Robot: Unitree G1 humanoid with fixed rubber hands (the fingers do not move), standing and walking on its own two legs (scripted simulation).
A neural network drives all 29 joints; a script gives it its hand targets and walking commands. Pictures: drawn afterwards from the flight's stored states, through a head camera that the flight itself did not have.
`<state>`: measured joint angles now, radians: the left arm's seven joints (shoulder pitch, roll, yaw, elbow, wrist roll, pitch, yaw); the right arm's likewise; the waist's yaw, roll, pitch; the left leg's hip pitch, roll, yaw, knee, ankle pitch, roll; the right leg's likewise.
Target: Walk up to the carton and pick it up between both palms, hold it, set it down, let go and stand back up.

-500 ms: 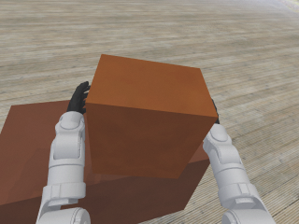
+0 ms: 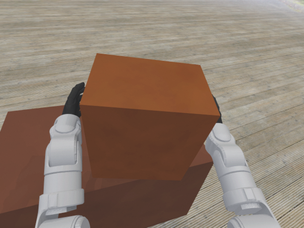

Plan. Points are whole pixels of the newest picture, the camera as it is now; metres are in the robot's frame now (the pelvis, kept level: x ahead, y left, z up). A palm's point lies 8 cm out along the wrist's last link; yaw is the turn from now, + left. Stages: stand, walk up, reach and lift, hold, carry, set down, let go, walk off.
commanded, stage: reach and lift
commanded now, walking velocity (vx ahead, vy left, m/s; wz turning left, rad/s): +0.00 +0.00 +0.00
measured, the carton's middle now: (143, 124) +0.37 +0.01 +0.12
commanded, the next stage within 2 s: hold in 0.22 s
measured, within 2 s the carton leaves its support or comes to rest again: neither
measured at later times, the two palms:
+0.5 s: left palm (68, 110) +0.34 +0.18 +0.19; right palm (215, 114) +0.34 -0.17 +0.18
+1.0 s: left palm (68, 108) +0.34 +0.18 +0.19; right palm (215, 113) +0.34 -0.17 +0.19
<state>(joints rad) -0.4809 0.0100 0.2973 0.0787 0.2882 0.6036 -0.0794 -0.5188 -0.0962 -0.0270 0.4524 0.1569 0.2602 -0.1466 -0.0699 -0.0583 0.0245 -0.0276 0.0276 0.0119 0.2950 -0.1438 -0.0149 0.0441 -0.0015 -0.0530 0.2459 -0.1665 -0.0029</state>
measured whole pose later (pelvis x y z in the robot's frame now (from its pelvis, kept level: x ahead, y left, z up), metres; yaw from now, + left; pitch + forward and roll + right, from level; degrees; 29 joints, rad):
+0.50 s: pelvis -0.01 +0.00 +0.00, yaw +0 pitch -8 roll +0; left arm -0.52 0.01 0.31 0.03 0.31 0.72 -0.08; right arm -0.59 -0.11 -0.04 0.47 0.20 0.34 -0.14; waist -0.07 -0.07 0.00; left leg -0.02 0.03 0.02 0.29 -0.13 -0.01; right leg 0.05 0.00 -0.05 0.25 -0.16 0.00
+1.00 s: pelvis -0.01 +0.00 +0.00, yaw +0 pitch -8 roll +0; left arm -0.53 0.01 0.32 0.03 0.32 0.73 -0.09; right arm -0.60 -0.10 -0.04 0.45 0.19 0.37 -0.14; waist -0.08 -0.06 0.00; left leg -0.02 0.03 0.02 0.29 -0.13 -0.01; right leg 0.04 0.00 -0.05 0.25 -0.16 0.00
